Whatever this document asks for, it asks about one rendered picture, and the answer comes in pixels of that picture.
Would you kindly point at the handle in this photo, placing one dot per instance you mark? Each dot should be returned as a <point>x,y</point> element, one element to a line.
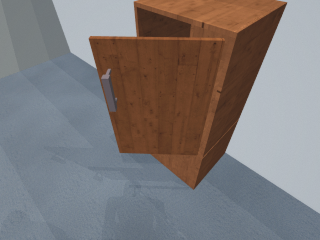
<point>109,91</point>

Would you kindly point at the cupboard door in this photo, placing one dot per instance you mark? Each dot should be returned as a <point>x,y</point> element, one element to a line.
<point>163,87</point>

